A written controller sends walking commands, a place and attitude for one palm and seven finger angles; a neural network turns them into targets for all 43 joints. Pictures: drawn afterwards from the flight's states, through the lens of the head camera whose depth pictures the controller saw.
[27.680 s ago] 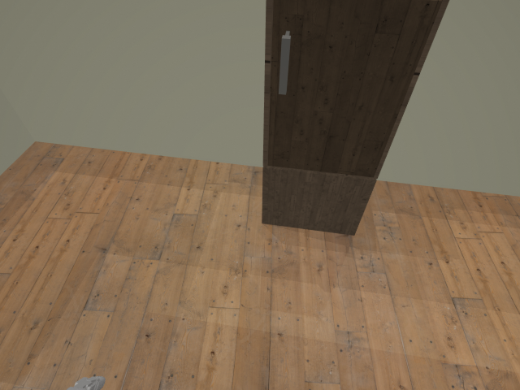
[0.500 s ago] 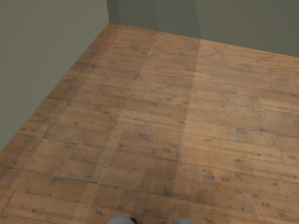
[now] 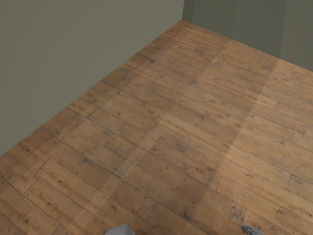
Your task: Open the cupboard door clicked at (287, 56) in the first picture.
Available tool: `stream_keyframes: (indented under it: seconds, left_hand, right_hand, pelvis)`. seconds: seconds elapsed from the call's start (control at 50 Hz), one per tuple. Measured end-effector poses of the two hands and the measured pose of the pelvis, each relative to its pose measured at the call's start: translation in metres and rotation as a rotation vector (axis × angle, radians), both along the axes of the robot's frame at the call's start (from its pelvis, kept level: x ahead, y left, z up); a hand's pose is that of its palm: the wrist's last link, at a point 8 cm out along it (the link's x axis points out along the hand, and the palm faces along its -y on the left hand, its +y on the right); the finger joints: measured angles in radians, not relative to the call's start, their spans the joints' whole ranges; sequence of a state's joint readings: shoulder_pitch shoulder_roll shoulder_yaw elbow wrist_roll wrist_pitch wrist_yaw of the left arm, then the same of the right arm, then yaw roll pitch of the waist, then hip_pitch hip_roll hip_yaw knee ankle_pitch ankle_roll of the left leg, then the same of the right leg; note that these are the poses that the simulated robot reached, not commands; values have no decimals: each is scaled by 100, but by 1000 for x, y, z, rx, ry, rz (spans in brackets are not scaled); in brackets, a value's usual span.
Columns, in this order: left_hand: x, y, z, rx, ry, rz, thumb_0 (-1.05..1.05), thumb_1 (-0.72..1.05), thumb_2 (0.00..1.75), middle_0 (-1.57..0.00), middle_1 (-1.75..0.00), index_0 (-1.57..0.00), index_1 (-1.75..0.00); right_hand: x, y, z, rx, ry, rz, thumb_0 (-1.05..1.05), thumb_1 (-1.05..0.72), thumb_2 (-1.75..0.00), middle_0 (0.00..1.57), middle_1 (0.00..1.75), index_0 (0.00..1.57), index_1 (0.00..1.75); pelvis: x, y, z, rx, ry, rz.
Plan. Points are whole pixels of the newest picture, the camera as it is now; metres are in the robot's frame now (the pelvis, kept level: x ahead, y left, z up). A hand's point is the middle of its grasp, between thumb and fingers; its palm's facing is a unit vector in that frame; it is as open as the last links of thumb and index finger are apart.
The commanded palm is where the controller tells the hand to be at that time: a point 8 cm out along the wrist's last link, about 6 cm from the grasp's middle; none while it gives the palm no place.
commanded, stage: turn to face it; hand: left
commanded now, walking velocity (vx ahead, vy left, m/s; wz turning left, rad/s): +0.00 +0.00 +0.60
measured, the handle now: out of the picture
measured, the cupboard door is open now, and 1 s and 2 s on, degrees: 46 46 46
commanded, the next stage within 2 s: none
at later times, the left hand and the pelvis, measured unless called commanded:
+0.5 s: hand out of the picture +0.07 +0.18 -0.14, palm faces +0.28 -0.92 -0.29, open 7.3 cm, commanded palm none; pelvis +0.02 -0.05 +0.00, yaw +17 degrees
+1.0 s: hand out of the picture -0.03 +0.20 -0.17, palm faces +0.59 -0.77 -0.25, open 7.4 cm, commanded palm none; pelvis +0.03 -0.02 +0.00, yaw +35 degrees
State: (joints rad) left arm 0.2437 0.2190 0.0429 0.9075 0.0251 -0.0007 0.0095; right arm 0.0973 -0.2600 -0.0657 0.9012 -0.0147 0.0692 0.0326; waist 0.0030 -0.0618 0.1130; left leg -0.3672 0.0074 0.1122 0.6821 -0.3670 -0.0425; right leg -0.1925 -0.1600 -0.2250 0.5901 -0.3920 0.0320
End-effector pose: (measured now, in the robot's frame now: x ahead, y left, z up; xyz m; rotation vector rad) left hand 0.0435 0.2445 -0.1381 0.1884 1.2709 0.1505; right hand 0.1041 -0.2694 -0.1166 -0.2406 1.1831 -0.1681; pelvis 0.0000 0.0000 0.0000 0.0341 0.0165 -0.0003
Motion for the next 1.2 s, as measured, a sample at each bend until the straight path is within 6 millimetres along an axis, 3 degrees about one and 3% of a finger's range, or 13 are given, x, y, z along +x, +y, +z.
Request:
stream_keyframes:
  seconds: [0.08,0.2,0.3,0.42,0.52,0.62,0.74,0.8,0.88,1.04,1.2]
  left_hand:
    - [-18,21,-18,5,57,67,0,91,90,-20,-30,-21,-30]
    - [-4,29,-2,26,6,134,1,91,90,-20,-30,-20,-29]
    - [14,20,14,46,-71,158,0,91,90,-19,-30,-20,-29]
    - [24,-6,21,90,-151,192,0,91,90,-20,-30,-20,-29]
    - [2,-31,29,79,-121,260,0,91,90,-20,-30,-20,-30]
    - [-24,-49,24,37,-80,345,0,91,90,-20,-30,-20,-30]
    - [-72,-45,6,8,-38,473,0,91,90,-20,-30,-21,-30]
    - [-100,-35,-12,-8,-5,536,0,91,90,-20,-30,-21,-30]
    - [-120,-21,-15,5,45,595,0,91,90,-20,-30,-20,-30]
    - [-106,-8,10,48,-43,646,0,91,90,-19,-30,-20,-29]
    - [-73,-24,22,114,-141,677,0,91,90,-20,-30,-20,-29]
  right_hand:
    - [33,16,-1,-24,-69,81,0,-91,-90,19,30,20,29]
    - [38,29,3,-14,-36,137,0,-91,-90,20,30,20,30]
    - [32,27,-5,26,19,162,0,-90,-90,20,30,21,30]
    - [37,5,-30,68,76,180,0,-90,-90,20,30,21,30]
    - [55,-6,-25,65,108,227,0,-91,-90,20,30,20,30]
    - [80,1,-13,53,110,304,0,-91,-90,19,30,20,29]
    - [122,39,-6,22,62,447,0,-91,-90,19,30,20,29]
    - [143,64,-6,6,-12,520,0,-91,-90,19,30,20,29]
    - [151,84,1,-11,-51,580,0,-91,-90,19,30,20,29]
    - [145,90,4,-8,18,639,0,-90,-90,20,30,20,30]
    - [155,67,-23,21,102,659,0,-90,-90,20,30,21,30]
  pelvis:
    - [4,8,-12,-16,2,46]
    - [8,4,-1,-33,8,103]
    - [13,-8,4,-39,11,158]
    - [21,-37,-6,-24,14,234]
    - [25,-46,4,-5,-4,309]
    - [31,-50,10,8,-1,387]
    - [29,-40,4,-6,-4,476]
    - [27,-28,-9,-30,-1,520]
    - [24,-23,-8,-35,-2,557]
    - [30,-25,7,-52,2,632]
    - [51,-48,-3,-34,8,729]
